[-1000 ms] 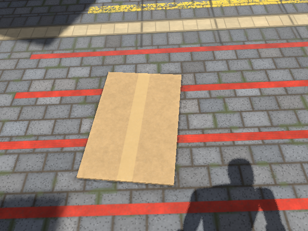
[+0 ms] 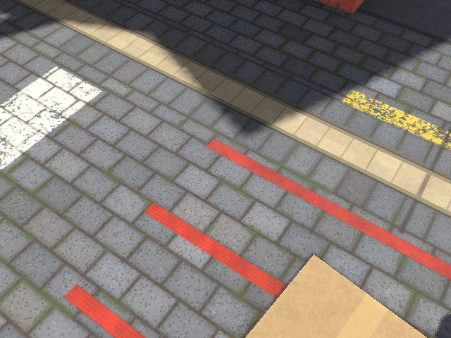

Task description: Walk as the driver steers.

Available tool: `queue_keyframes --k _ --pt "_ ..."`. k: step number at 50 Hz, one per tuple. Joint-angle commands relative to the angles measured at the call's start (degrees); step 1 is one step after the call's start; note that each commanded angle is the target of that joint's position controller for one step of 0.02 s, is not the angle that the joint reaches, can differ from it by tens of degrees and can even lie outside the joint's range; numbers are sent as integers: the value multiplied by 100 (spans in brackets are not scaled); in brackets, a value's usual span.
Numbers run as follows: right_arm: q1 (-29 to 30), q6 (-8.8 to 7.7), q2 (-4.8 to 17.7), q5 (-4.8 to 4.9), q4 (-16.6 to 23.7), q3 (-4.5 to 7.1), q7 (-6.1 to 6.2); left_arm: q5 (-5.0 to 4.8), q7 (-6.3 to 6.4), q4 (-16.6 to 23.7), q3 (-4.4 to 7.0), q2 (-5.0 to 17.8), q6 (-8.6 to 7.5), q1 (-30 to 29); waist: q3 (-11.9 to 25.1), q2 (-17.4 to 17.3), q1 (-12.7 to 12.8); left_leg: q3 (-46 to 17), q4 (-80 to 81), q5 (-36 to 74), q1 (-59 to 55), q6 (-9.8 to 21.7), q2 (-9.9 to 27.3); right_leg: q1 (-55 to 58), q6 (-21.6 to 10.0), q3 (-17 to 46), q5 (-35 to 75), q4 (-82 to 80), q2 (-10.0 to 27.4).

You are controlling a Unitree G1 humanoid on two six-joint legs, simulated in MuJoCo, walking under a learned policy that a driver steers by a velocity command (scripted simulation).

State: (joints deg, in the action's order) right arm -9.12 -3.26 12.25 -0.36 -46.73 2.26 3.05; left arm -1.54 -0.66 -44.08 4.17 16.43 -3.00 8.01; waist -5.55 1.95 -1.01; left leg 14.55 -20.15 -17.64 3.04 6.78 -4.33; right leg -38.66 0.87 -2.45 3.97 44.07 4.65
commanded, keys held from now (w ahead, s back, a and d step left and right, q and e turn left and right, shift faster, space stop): e+shift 0.90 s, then shift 0.04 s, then w+shift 0.06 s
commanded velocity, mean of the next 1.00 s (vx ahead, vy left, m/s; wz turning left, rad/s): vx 0.06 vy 0.00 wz -0.88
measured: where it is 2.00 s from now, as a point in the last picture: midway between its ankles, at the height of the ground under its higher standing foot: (364, 267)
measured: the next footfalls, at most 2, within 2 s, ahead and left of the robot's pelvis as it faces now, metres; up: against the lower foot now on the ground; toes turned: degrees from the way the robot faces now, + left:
right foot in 0.10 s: +0.25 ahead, -0.08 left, +0.00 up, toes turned -7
left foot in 0.56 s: +0.34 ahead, +0.10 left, -0.01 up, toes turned -38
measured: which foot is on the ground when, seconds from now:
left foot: down 0.00-0.08, up 0.10-0.54, down 0.56-1.00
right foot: up 0.00-0.08, down 0.10-0.56, up 0.58-1.00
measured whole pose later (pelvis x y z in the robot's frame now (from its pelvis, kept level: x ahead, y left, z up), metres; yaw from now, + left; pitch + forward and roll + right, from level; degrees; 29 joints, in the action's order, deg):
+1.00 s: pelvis +0.20 +0.04 -0.01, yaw -55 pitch +2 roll +1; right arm -7.1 0.9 17.1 0.9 -42.3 4.9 0.8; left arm -1.5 -0.5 -30.4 3.6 16.9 4.3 9.0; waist -3.3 -0.2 -1.2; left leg 15.5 -27.6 -14.4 13.9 -1.0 7.6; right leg -23.3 1.4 -3.8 -22.4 43.1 4.9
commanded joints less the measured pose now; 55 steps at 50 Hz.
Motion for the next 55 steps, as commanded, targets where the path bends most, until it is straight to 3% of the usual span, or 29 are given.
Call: queue_keyframes --k 1,3,4,5,6,7,8,9,10,15,19,26,27,28,29,30,31,32,33,37,44,47,48,50,51,52,53,54,55 --pt "491 125 984 55 512 252 176 49 -224 239 73 311 15 511 859 -598 207 -44 -392 5142 -41 -157 1393 1200 -100 -621 306 -572 -396" --pt "829 260 1052 104 667 291 169 41 -250 225 228 688 115 1177 1098 -766 614 -78 -1298 5947 -124 -208 1520 1757 -366 -739 -424 -490 -626" --pt "1111 303 1014 127 777 288 137 32 -199 107 359 957 154 1938 1333 -699 1038 -142 -2287 5775 202 -245 1457 2566 -591 -592 -644 -690 -730" --pt "1531 319 863 156 877 234 36 46 -98 -35 456 1108 157 2666 1276 -158 1577 -215 -3889 3706 988 -428 1009 3497 -873 -171 73 -1524 -642" --pt "1445 290 107 -26 991 88 -143 162 -65 -60 369 1122 84 2279 564 1452 826 -597 -5577 -1727 2536 -670 -45 3686 -1162 1113 2999 -1225 -189" --pt "118 237 147 34 1040 69 -245 480 -88 539 334 1441 -95 1307 1612 1836 -145 -1846 -7134 -2221 3595 -971 -752 4156 -2617 4488 2377 -2094 956" --pt "-102 143 836 85 934 169 -314 384 -121 1013 418 1557 -127 586 2062 895 -123 -2578 -7082 -1730 3679 -840 -391 4163 -2715 5127 213 -2828 1364" --pt "439 119 1162 104 1012 259 -313 164 -96 1154 344 1189 -96 333 1447 -124 -83 -2511 -6585 -1243 3817 -759 -192 3600 -2381 4654 -1062 -2947 1149" --pt "771 172 1075 3 1020 262 -253 0 -58 1172 276 963 -37 215 1136 -880 -145 -2449 -6079 -906 3686 -771 36 3000 -2013 4197 -1800 -2997 850" --pt "1193 330 514 29 1058 180 -152 74 283 1390 363 966 263 415 1205 -171 53 -2213 -3410 -480 2803 -999 -2 2416 -1373 2895 -804 -2618 -128" --pt "1134 304 604 121 933 218 -117 46 385 1531 439 1000 485 398 1466 350 217 -2366 -2547 237 2549 -1135 -63 2577 -1112 3011 -1394 -2445 -236" --pt "890 69 936 132 804 364 -258 23 256 1811 429 925 619 36 1262 907 278 -2456 -657 470 1655 -891 7 2626 -914 3728 -1700 -1917 -431" --pt "644 48 995 121 712 408 -269 -15 242 1865 400 890 620 -85 1259 776 140 -2381 6 1026 1165 -808 171 2386 -785 3634 -1963 -1612 -617" --pt "593 74 1167 66 704 459 -261 -15 219 1840 326 676 634 175 1440 143 263 -2816 205 1345 374 -508 920 1785 -575 3185 -3330 -780 -983" --pt "648 168 1553 -58 750 516 -245 -58 167 1898 298 612 627 576 1441 -1418 552 -3965 90 2147 -232 302 2070 617 -282 1945 -4263 426 -1756" --pt "1166 244 1223 -164 998 420 -238 41 141 1776 388 921 612 824 1209 -1330 695 -3901 365 1619 -132 416 2352 -288 -160 1565 -3852 2158 -1584" --pt "1111 204 1073 -190 1121 416 -165 -23 111 1860 441 1235 573 537 1046 -1550 551 -3939 435 1297 472 590 2624 -207 24 1272 -3494 2581 -1125" --pt "1248 200 936 -142 1190 356 -110 -2 129 1803 432 1305 616 501 795 -1139 469 -3448 423 983 725 551 2344 -220 182 1129 -3121 2959 -796" --pt "1141 214 875 -60 1171 327 -57 75 141 1739 417 1252 639 556 683 -923 346 -3040 347 1041 714 456 2082 -369 275 1030 -2782 3457 -639" --pt "587 330 1146 -139 1043 332 112 -46 137 1947 209 824 656 130 718 -748 -7 -2042 347 1879 253 513 1873 -615 482 415 -2322 3189 -205" --pt "430 437 1491 -95 933 504 -53 25 73 2004 70 513 620 -103 1031 -1038 -169 -1155 334 2048 3 555 2272 323 461 -15 -2505 1291 194" --pt "381 387 1531 30 834 538 -174 46 60 1902 116 563 665 -13 1025 -1115 -93 -952 145 2265 217 455 2370 1095 230 -273 -2699 372 -30" --pt "240 356 1567 119 771 560 -220 35 45 1836 122 545 682 74 1152 -1086 -79 -996 211 1359 252 405 2438 1411 100 -359 -2775 41 -134" --pt "318 295 1442 317 685 518 -284 -33 -11 1427 209 610 652 918 1183 -967 387 -896 96 -1312 1221 128 2328 2893 -323 -546 -2598 -991 -401" --pt "353 269 1089 249 663 416 -321 -72 13 990 314 782 608 1782 1217 -461 687 -573 -695 -2226 2218 -122 1990 4114 -602 -393 -2914 -1247 -524" --pt "822 185 523 85 926 223 -414 -15 78 745 456 1363 493 2588 972 1332 1065 74 -3507 -2317 4317 -693 1159 5146 -1352 2160 -4696 -2295 906" --pt "1330 -8 694 233 1239 259 -434 106 38 1084 412 1596 218 2232 905 1411 1076 -1263 -4663 -1837 5715 -655 717 4733 -2234 4651 -6077 -3448 1939" --pt "1630 -111 1080 409 1305 354 -498 123 38 1084 293 1237 21 1825 471 933 976 -1684 -4990 -1102 6010 -443 1054 4507 -2061 4200 -5772 -3684 1989" --pt "1243 -150 1156 388 1156 377 -528 119 46 1050 193 1024 -87 1514 326 957 649 -1686 -4951 -463 6036 -329 1164 4344 -1798 3572 -5135 -3550 1843"
Velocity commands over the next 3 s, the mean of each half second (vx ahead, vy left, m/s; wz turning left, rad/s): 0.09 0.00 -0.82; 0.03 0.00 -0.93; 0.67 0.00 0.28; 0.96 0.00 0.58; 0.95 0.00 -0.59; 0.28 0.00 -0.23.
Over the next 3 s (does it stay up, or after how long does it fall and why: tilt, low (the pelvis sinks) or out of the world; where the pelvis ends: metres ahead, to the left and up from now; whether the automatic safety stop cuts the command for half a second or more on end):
stays up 1.32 -0.90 -0.02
